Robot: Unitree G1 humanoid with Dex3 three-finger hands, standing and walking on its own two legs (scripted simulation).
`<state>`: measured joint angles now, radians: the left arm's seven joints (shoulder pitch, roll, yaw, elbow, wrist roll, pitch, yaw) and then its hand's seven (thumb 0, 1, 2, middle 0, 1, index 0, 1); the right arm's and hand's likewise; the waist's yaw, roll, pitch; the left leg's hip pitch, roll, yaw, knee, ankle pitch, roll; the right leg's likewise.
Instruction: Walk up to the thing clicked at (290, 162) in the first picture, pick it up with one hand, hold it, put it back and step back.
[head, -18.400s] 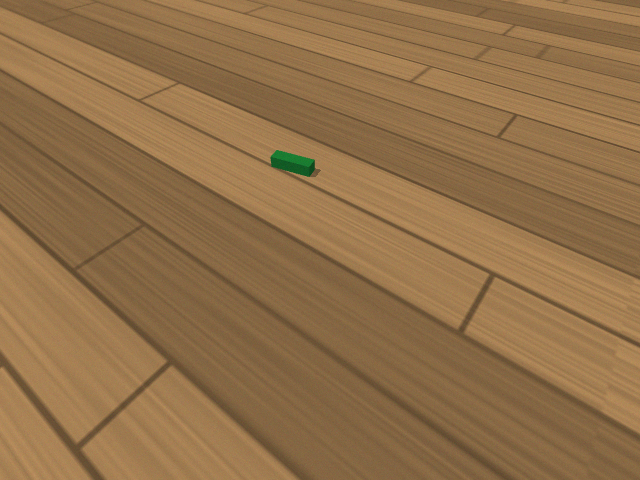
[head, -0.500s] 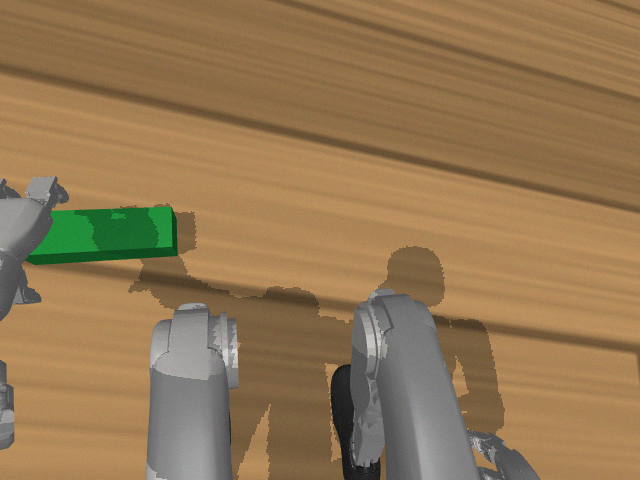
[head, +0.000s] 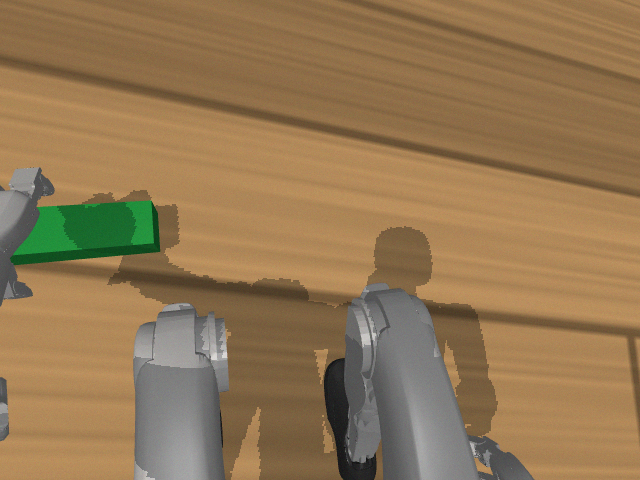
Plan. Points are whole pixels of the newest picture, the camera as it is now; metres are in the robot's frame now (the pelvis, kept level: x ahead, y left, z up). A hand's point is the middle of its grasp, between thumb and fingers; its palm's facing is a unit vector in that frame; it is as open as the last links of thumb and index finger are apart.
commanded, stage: approach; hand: left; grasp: from above
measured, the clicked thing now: (79, 232) +0.46 +0.33 -0.30
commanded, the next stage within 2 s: rest palm in 1.12 s
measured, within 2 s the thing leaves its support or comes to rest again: neither
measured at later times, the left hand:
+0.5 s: hand (79, 203) +0.47 +0.29 -0.19, palm faces -0.38 -0.05 -0.92, open 14.0 cm
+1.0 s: hand (44, 225) +0.43 +0.32 -0.17, palm faces -0.38 -0.05 -0.92, open 14.0 cm
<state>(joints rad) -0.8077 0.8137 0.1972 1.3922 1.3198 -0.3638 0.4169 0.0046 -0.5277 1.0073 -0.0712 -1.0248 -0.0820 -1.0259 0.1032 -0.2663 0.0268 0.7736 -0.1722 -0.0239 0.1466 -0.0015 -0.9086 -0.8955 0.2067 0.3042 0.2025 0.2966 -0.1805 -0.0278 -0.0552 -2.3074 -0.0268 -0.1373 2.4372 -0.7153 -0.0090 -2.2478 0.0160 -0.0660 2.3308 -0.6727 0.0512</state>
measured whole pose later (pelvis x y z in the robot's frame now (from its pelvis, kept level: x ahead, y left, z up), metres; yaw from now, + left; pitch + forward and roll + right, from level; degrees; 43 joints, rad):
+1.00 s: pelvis +0.00 +0.00 +0.00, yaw +0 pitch +33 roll -9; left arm -0.87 0.79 0.11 1.37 1.33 -0.34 0.47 0.00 -0.53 1.02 -0.08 -1.05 -0.09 -1.06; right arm 0.10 -0.28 0.05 0.75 -0.16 -0.03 0.15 0.00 -0.91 -0.89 0.21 0.30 0.20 0.30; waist -0.21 -0.04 -0.06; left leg -2.32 -0.03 -0.14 2.45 -0.71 -0.01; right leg -2.25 0.01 -0.07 2.33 -0.67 0.05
